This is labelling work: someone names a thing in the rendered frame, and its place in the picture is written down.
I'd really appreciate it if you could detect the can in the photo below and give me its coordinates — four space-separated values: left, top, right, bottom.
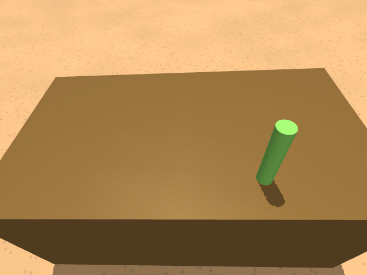
256 120 298 186

